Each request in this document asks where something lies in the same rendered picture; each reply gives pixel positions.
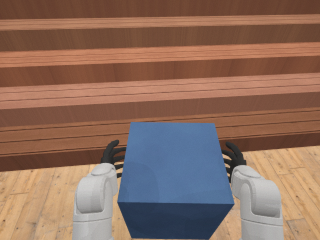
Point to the robot right hand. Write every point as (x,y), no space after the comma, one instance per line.
(236,156)

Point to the right robot forearm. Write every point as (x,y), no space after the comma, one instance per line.
(260,205)

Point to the left robot forearm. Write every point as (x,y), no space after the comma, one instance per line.
(93,204)

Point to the robot left hand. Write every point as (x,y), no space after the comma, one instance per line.
(110,152)

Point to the carton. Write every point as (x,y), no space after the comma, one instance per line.
(174,182)

